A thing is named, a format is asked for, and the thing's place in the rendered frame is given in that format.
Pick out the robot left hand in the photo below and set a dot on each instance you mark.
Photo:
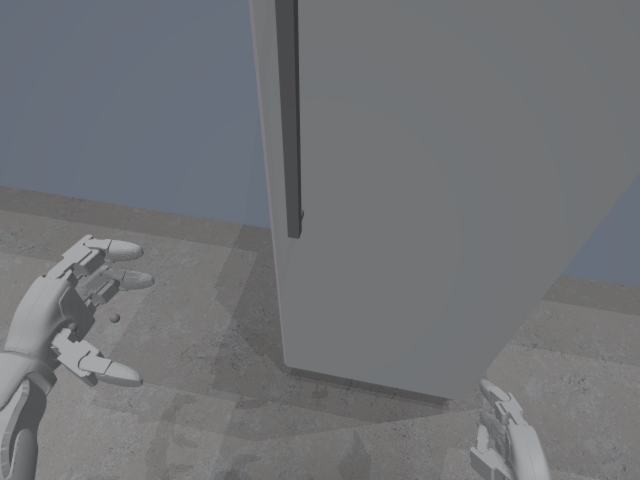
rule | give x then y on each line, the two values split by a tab
39	325

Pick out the fridge door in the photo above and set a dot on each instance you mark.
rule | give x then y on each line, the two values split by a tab
455	157

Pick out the robot left forearm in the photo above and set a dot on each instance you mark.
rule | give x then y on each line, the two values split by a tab
25	382

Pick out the handle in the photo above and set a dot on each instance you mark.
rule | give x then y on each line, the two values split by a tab
288	62

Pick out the robot right hand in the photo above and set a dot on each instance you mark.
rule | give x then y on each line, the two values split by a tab
518	444

